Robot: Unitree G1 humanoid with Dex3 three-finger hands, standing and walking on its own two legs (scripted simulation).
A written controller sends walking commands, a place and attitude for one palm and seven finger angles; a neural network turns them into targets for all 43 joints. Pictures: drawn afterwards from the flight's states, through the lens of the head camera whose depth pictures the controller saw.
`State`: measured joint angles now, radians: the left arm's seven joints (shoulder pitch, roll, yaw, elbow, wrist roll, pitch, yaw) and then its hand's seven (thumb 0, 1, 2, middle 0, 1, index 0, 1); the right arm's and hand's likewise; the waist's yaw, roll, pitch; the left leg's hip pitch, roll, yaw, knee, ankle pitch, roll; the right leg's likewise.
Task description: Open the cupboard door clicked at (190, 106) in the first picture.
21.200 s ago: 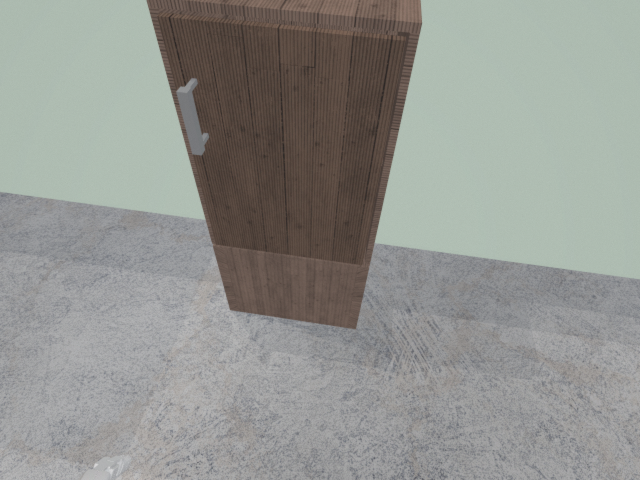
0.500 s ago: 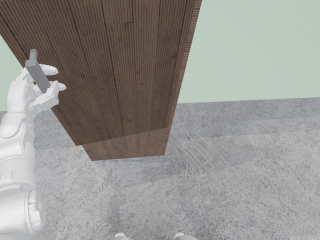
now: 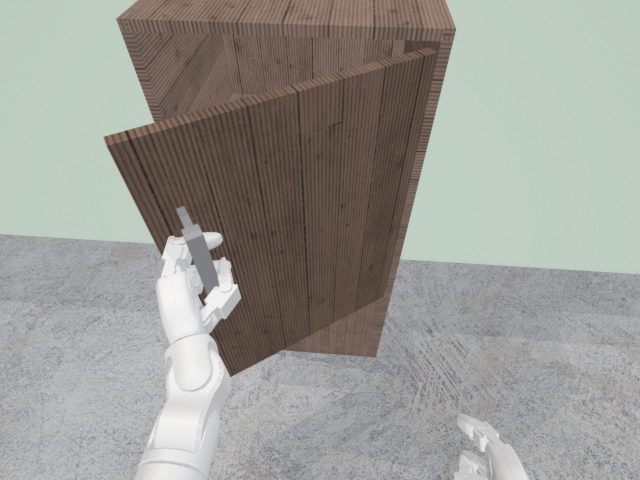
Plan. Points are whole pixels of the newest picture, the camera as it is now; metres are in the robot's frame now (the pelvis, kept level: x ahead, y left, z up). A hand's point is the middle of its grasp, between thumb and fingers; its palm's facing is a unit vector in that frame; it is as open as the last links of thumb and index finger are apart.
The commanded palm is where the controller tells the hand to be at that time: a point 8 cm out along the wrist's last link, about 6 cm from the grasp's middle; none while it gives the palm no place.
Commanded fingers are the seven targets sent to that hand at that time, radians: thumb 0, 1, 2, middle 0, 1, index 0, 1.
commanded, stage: pull the door open along its arc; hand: left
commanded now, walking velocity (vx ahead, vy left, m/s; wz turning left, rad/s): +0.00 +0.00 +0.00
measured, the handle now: (200, 257) +0.37 +0.18 +0.09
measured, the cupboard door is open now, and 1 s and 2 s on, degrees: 35 44 46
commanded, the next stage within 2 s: open thumb and fingers to let go in 0.10 s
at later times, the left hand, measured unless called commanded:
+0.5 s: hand (260, 316) +0.29 +0.09 +0.08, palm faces +0.39 -0.92 -0.01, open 8.0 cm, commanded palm +0.24 +0.14 +0.08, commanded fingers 0.00 -0.22 0.42 -0.32 -1.23 -0.32 -1.23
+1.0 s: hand (260, 322) +0.28 +0.09 +0.08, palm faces +0.32 -0.95 +0.01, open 14.7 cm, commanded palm +0.24 +0.14 +0.08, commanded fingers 0.00 -0.50 0.30 -0.15 -0.30 -0.15 -0.30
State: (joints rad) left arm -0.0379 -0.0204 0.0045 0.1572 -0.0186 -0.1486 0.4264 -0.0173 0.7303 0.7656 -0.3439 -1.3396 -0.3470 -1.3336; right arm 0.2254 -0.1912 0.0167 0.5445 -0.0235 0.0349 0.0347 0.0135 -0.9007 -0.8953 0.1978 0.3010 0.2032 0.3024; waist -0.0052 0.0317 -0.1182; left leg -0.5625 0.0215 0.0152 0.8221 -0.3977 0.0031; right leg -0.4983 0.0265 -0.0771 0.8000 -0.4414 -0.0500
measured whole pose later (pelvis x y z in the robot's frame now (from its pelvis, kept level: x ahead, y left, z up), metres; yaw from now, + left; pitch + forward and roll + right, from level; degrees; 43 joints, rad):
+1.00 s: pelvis +0.00 -0.01 +0.00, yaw +0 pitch +6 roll +1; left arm 0.15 -0.03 -0.13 0.04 0.00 -0.19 0.41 -0.01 -0.49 0.30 -0.30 -0.79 -0.31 -0.77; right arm 0.21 -0.19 0.01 0.55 -0.04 0.05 -0.01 0.02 -0.90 -0.90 0.20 0.30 0.20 0.30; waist -0.01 0.02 -0.09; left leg -0.49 0.02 0.01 0.77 -0.38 -0.01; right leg -0.44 0.03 -0.08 0.78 -0.44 -0.07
